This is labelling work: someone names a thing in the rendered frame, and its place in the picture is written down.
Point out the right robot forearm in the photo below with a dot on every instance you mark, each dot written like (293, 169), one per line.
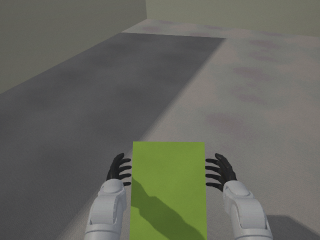
(248, 218)

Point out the left robot hand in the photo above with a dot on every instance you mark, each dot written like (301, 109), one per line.
(115, 169)

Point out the left robot forearm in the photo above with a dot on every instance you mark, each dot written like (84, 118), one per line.
(106, 213)

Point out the right robot hand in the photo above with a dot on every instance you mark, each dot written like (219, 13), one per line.
(225, 170)

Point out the carton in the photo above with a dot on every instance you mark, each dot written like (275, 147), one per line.
(168, 191)

